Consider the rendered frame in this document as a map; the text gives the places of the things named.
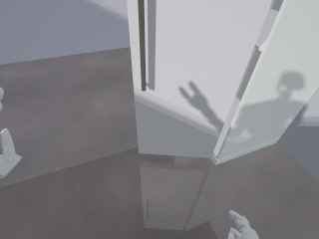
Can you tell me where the robot right hand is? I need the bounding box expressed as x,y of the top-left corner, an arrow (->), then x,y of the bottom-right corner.
227,210 -> 259,239

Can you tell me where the robot left hand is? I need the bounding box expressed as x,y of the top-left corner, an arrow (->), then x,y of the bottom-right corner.
0,87 -> 22,178

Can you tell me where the fridge door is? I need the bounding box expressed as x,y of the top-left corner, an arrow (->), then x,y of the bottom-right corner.
127,0 -> 273,158

